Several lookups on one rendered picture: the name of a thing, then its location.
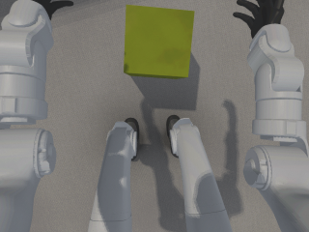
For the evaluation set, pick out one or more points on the left robot thigh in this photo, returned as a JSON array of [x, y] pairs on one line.
[[112, 205]]

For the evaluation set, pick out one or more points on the right robot forearm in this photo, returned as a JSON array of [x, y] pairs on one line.
[[278, 79]]

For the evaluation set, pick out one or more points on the robot right upper arm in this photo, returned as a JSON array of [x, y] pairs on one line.
[[281, 175]]

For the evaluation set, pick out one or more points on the left robot forearm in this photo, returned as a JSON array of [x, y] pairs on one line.
[[25, 40]]

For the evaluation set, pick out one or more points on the robot right foot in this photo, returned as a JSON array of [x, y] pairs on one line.
[[171, 121]]

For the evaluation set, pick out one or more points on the robot right hand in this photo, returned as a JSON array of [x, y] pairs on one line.
[[268, 12]]

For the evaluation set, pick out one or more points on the carton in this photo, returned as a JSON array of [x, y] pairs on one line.
[[158, 42]]

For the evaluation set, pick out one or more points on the robot left hand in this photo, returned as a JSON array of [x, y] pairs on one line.
[[51, 7]]

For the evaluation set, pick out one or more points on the robot left upper arm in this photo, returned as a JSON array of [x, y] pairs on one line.
[[26, 155]]

